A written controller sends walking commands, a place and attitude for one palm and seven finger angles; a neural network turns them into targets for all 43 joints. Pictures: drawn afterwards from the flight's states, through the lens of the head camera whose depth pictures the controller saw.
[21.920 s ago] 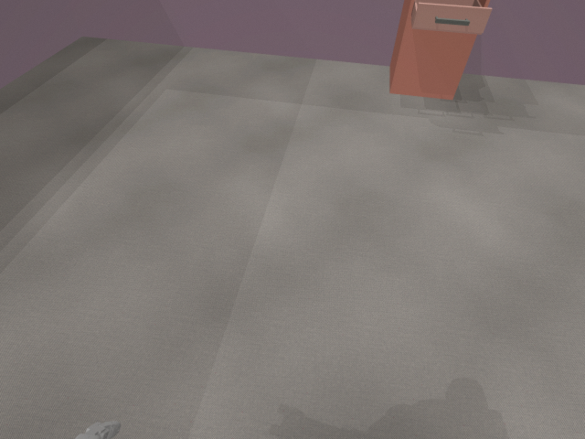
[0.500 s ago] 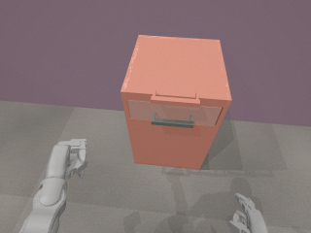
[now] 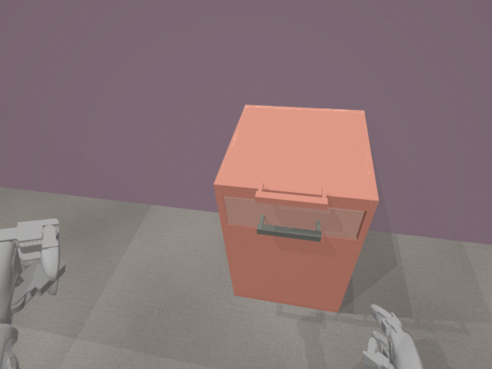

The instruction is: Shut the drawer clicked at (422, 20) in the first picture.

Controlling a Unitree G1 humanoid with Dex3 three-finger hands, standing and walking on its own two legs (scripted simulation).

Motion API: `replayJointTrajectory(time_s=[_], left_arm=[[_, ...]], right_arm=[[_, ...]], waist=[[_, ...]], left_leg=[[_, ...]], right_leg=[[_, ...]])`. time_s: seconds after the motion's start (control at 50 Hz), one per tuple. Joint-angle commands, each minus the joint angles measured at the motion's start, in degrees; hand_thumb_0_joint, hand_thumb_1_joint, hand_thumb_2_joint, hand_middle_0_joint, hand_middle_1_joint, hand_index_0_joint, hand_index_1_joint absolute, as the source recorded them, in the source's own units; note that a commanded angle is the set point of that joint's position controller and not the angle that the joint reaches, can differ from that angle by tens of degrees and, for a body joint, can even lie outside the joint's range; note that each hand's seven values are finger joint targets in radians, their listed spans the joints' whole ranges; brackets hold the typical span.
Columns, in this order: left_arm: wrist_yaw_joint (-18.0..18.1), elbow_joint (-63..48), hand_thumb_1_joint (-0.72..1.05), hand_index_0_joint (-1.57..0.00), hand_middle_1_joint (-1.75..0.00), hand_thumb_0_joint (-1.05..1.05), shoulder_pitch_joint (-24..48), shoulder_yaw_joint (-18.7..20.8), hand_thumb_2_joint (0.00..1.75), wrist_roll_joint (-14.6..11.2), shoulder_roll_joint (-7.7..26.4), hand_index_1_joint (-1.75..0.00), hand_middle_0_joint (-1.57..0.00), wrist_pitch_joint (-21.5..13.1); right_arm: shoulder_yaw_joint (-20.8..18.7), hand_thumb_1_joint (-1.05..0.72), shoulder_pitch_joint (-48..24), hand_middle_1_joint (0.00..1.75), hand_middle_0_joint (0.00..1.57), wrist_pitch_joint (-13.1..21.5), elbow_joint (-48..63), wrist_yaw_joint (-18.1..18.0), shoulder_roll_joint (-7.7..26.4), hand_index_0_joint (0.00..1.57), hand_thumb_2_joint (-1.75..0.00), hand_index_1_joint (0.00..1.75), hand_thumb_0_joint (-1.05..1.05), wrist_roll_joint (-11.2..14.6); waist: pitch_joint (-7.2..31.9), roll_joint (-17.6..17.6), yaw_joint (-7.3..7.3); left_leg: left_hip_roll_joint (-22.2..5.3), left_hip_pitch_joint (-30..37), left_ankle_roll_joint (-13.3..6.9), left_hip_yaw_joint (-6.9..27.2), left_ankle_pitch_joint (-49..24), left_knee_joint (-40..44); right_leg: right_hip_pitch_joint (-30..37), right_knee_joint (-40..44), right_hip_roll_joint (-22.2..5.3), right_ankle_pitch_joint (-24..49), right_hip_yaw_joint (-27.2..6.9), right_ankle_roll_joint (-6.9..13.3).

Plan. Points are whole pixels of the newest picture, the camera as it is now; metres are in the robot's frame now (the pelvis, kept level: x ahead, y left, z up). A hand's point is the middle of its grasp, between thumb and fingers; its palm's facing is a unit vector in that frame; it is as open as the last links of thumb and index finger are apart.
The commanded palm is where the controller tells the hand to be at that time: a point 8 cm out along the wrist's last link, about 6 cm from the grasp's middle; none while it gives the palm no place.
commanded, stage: draw the hand back to the body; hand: left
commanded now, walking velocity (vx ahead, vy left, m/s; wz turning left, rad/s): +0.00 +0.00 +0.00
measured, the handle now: (289, 226) +0.56 -0.03 -0.20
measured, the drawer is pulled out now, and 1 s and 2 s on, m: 0.00 0.00 0.00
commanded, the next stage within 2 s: step back with the hand held close in 0.12 s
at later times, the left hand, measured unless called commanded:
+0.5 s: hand (66, 280) +0.17 +0.25 +0.15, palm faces +0.30 -0.82 -0.49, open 3.3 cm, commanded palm +0.10 +0.29 +0.18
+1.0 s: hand (24, 332) +0.11 +0.26 +0.15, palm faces +0.34 -0.82 -0.46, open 3.3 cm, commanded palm +0.05 +0.30 +0.18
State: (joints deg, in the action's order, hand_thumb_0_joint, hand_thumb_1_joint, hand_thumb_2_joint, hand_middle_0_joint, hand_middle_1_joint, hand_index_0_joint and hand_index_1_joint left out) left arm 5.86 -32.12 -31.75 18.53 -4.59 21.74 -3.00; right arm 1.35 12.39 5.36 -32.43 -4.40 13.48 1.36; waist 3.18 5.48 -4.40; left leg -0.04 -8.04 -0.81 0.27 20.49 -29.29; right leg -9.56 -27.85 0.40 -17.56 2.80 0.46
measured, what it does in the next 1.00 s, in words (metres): shifts its weight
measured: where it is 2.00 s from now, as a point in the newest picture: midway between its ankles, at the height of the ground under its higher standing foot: outside the picture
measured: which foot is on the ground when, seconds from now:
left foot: down 0.00-1.00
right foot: down 0.00-1.00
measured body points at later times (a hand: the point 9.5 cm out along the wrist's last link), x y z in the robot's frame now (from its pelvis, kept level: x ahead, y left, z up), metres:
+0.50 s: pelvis -0.04 +0.02 +0.01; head -0.01 +0.00 +0.46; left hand +0.15 +0.29 +0.18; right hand +0.12 -0.24 -0.09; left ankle -0.05 +0.11 -0.74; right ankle -0.03 -0.11 -0.74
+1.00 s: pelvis -0.09 +0.03 +0.00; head -0.06 +0.03 +0.44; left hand +0.09 +0.30 +0.18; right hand +0.10 -0.21 -0.08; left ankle -0.05 +0.11 -0.74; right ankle -0.03 -0.11 -0.74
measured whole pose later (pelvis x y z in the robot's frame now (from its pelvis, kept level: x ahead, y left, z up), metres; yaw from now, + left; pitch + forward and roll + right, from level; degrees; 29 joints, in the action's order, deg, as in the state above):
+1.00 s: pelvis -0.09 +0.03 +0.00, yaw -1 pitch +1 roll -1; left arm 6.9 -31.1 -33.7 20.0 -0.7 19.9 -13.6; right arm 0.3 9.8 2.8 -30.7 -3.7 12.1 0.3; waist -1.8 0.6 -1.0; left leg 1.5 -19.6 -3.4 -1.8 14.2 -32.5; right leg -20.4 -28.6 -1.2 -9.4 0.9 -1.5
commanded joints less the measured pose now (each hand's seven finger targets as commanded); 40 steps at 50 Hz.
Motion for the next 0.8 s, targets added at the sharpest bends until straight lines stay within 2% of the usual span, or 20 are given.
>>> replayJointTrajectory(time_s=[0.0, 0.04, 0.06, 0.14, 0.18, 0.22, 0.24, 0.26, 0.28, 0.3, 0.32, 0.36, 0.38, 0.42, 0.5, 0.56, 0.6, 0.66, 0.72, 0.78], left_arm=[[0.0, -0.3, 0.90, -1.40, -1.60, 0.00, 2.8, 3.1, 0.90, -0.3, 4.2, -1.60, -1.40, -2.1], [0.1, -0.4, 0.90, -1.40, -1.60, 0.00, 4.5, 3.8, 0.90, -0.2, 5.2, -1.60, -1.40, -2.9], [0.0, -1.2, 0.90, -1.40, -1.60, 0.00, 5.2, 4.1, 0.90, -0.1, 6.0, -1.60, -1.40, -3.3], [0.7, -9.6, 0.90, -1.40, -1.60, 0.00, 7.0, 5.4, 0.90, 0.3, 8.9, -1.60, -1.40, -5.0], [1.1, -12.2, 0.90, -1.40, -1.60, 0.00, 7.3, 5.1, 0.90, 0.4, 9.4, -1.60, -1.40, -5.0], [1.3, -11.0, 0.90, -1.40, -1.60, 0.00, 6.6, 4.7, 0.90, 0.5, 8.8, -1.60, -1.40, -4.7], [1.9, -13.8, 0.90, -1.40, -1.60, 0.00, 14.3, 12.8, 0.90, 0.5, 14.9, -1.60, -1.40, -7.7], [2.0, -11.6, 0.90, -1.40, -1.60, 0.00, 14.8, 13.3, 0.90, 1.0, 15.1, -1.60, -1.40, -9.1], [1.8, -4.2, 0.90, -1.40, -1.60, 0.00, 7.9, 9.9, 0.90, 1.4, 10.2, -1.60, -1.40, -8.7], [1.6, -1.9, 0.90, -1.40, -1.60, 0.00, 4.8, 7.9, 0.90, 1.7, 7.7, -1.60, -1.40, -8.6], [1.5, -0.6, 0.90, -1.40, -1.60, 0.00, 3.2, 6.7, 0.90, 1.7, 6.3, -1.60, -1.40, -8.9], [1.3, -0.4, 0.90, -1.40, -1.60, 0.00, -0.4, 6.0, 0.90, 1.7, 4.9, -1.60, -1.40, -10.0], [1.4, -0.9, 0.90, -1.40, -1.60, 0.00, -2.0, 6.6, 0.90, 1.8, 5.6, -1.60, -1.40, -10.5], [1.6, -4.0, 0.90, -1.40, -1.60, 0.00, -3.3, 7.6, 0.90, 1.7, 7.1, -1.60, -1.40, -11.2], [2.2, -10.3, 0.90, -1.40, -1.60, 0.00, -5.9, 10.0, 0.90, 1.6, 10.0, -1.60, -1.40, -12.0], [2.7, -14.1, 0.90, -1.40, -1.60, 0.00, -5.7, 11.7, 0.90, 1.6, 12.2, -1.60, -1.40, -12.2], [2.6, -14.1, 0.90, -1.40, -1.60, 0.00, -6.1, 11.1, 0.90, 1.6, 11.2, -1.60, -1.40, -12.2], [2.4, -11.5, 0.90, -1.40, -1.60, 0.00, -5.4, 11.0, 0.90, 1.6, 10.1, -1.60, -1.40, -12.2], [2.3, -8.1, 0.90, -1.40, -1.60, 0.00, -3.8, 10.4, 0.90, 1.9, 8.4, -1.60, -1.40, -12.5], [2.0, -6.7, 0.90, -1.40, -1.60, 0.00, -1.5, 8.8, 0.90, 2.4, 7.3, -1.60, -1.40, -12.8]], right_arm=[[-2.0, -0.90, -6.4, 0.30, 0.20, 2.2, 8.1, -0.4, 4.6, 0.20, -0.90, 0.30, 0.00, 0.2], [-2.3, -0.90, -6.8, 0.30, 0.20, 1.9, 8.2, -0.8, 5.0, 0.20, -0.90, 0.30, 0.00, 0.1], [-2.3, -0.90, -7.3, 0.30, 0.20, 2.0, 8.4, -0.9, 5.0, 0.20, -0.90, 0.30, 0.00, 0.1], [-1.6, -0.90, -7.8, 0.30, 0.20, 3.8, 9.1, -1.0, 4.3, 0.20, -0.90, 0.30, 0.00, -0.6], [-1.2, -0.90, -7.8, 0.30, 0.20, 5.0, 9.0, -1.2, 4.1, 0.20, -0.90, 0.30, 0.00, -0.7], [-1.1, -0.90, -7.8, 0.30, 0.20, 5.7, 8.4, -1.2, 3.8, 0.20, -0.90, 0.30, 0.00, -0.7], [-1.7, -0.90, -6.7, 0.30, 0.20, 4.1, 9.8, -0.7, 5.7, 0.20, -0.90, 0.30, 0.00, -0.8], [-1.8, -0.90, -6.2, 0.30, 0.20, 3.5, 8.9, -0.8, 4.6, 0.20, -0.90, 0.30, 0.00, -0.8], [-2.2, -0.90, -6.6, 0.30, 0.20, 2.9, 7.3, -0.8, 4.5, 0.20, -0.90, 0.30, 0.00, -1.2], [-2.6, -0.90, -6.2, 0.30, 0.20, 2.1, 7.2, -0.4, 4.8, 0.20, -0.90, 0.30, 0.00, -1.3], [-2.9, -0.90, -6.5, 0.30, 0.20, 1.5, 7.3, -0.1, 5.3, 0.20, -0.90, 0.30, 0.00, -1.1], [-3.6, -0.90, -7.2, 0.30, 0.20, 0.7, 7.3, 0.2, 5.8, 0.20, -0.90, 0.30, 0.00, -1.2], [-3.8, -0.90, -7.3, 0.30, 0.20, 0.2, 7.5, 0.3, 5.9, 0.20, -0.90, 0.30, 0.00, -1.0], [-4.1, -0.90, -7.9, 0.30, 0.20, -0.5, 8.4, 0.4, 6.1, 0.20, -0.90, 0.30, 0.00, -0.8], [-4.4, -0.90, -8.4, 0.30, 0.20, -1.1, 10.2, 0.0, 6.0, 0.20, -0.90, 0.30, 0.00, -0.5], [-4.4, -0.90, -8.2, 0.30, 0.20, -1.2, 10.9, -0.6, 6.4, 0.20, -0.90, 0.30, 0.00, -0.8], [-4.5, -0.90, -7.3, 0.30, 0.20, -1.0, 10.9, -0.7, 6.3, 0.20, -0.90, 0.30, 0.00, -0.8], [-4.8, -0.90, -6.9, 0.30, 0.20, -0.8, 10.2, -0.8, 6.6, 0.20, -0.90, 0.30, 0.00, -1.2], [-4.9, -0.90, -6.6, 0.30, 0.20, -0.6, 9.5, -0.6, 6.7, 0.20, -0.90, 0.30, 0.00, -1.1], [-4.7, -0.90, -6.9, 0.30, 0.20, -0.3, 9.7, -0.4, 6.8, 0.20, -0.90, 0.30, 0.00, -0.8]], waist=[[-5.3, -8.9, 2.26], [-4.7, -9.5, 2.18], [-4.2, -8.1, 1.88], [4.0, -0.8, 0.64], [3.9, 2.2, 0.69], [0.6, 0.8, 0.88], [-7.1, -3.0, 3.50], [-8.0, -4.4, 3.70], [-10.0, -7.5, 4.13], [-8.9, -9.1, 4.28], [-7.6, -8.1, 4.40], [-3.7, -4.4, 4.14], [-0.9, -3.4, 4.06], [3.8, -4.3, 3.80], [8.9, -4.1, 3.14], [9.8, -0.5, 2.90], [8.6, 1.1, 3.14], [5.2, 1.0, 3.24], [1.2, -0.8, 3.81], [-1.8, -3.6, 4.51]], left_leg=[[-1.7, -1.3, -1.2, -1.3, -17.7, 3.7], [-1.4, -1.1, -1.7, -1.2, -14.7, 4.0], [-1.2, -0.5, -1.7, -1.2, -13.9, 4.1], [-0.7, 1.9, -1.6, -1.2, -16.2, 4.5], [-0.7, 1.8, -1.3, -0.9, -16.2, 4.8], [-0.8, 1.1, -1.1, -0.8, -16.1, 5.0], [-1.3, -4.7, -1.9, 0.1, -9.4, 4.1], [-1.1, -4.8, -1.9, 1.0, -6.6, 3.0], [-1.0, -3.8, -2.0, 0.8, -7.0, 2.1], [-1.3, -3.5, -1.8, 0.6, -7.9, 2.2], [-1.5, -3.3, -1.8, 0.7, -8.5, 2.9], [-2.5, -3.4, -1.9, 0.9, -12.3, 6.0], [-3.0, -3.4, -2.0, 0.8, -14.0, 7.1], [-3.5, -3.8, -2.2, 1.1, -17.6, 8.2], [-4.3, -5.2, -2.4, 2.2, -24.9, 7.9], [-4.8, -7.0, -2.2, 3.0, -28.7, 7.6], [-5.5, -7.7, -2.1, 3.5, -30.7, 7.9], [-6.8, -11.5, -2.6, 4.4, -26.6, 10.0], [-7.6, -19.5, -3.8, 4.6, -13.4, 11.9], [-6.5, -25.4, -4.2, 4.9, -0.2, 12.8]], right_leg=[[-1.4, 5.2, -1.1, 16.1, -0.5, -0.2], [-1.4, 6.2, -1.3, 12.7, -1.1, -0.4], [-1.2, 6.8, -1.2, 11.4, -1.6, -0.2], [3.7, 5.5, -1.8, 14.3, -2.1, 0.2], [4.0, 5.9, -1.8, 14.2, -2.2, 0.4], [2.8, 6.6, -1.4, 13.9, -2.0, 0.5], [-3.2, 11.6, -4.9, 12.0, -10.4, 1.1], [-5.0, 13.7, -6.7, 8.8, -12.4, 1.9], [-7.8, 14.7, -7.1, 7.6, -12.1, 2.0], [-7.6, 14.7, -7.2, 7.2, -11.5, 1.8], [-7.1, 14.2, -7.0, 7.0, -10.8, 1.5], [-3.2, 11.1, -5.9, 12.0, -7.8, 0.8], [-1.0, 9.1, -5.5, 14.4, -6.5, 0.3], [2.8, 6.2, -4.7, 18.7, -4.7, -0.3], [6.6, 1.9, -3.8, 25.5, -3.8, -0.8], [7.8, -1.0, -3.2, 28.6, -3.4, -1.0], [6.7, -2.8, -2.3, 27.1, -2.9, -1.2], [5.6, -4.5, -1.5, 21.0, -2.6, -1.4], [7.0, -5.5, -1.6, 17.5, -3.6, -1.3], [8.1, -4.1, -2.2, 17.3, -5.2, -1.3]])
